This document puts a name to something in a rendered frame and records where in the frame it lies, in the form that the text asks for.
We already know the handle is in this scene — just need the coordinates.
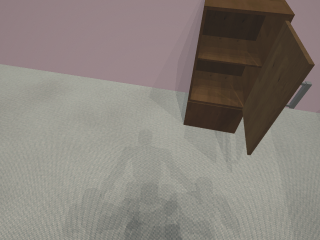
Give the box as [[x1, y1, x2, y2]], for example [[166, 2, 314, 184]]
[[286, 81, 312, 109]]

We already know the cupboard door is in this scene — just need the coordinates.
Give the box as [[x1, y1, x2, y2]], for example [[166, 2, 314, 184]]
[[242, 20, 315, 155]]

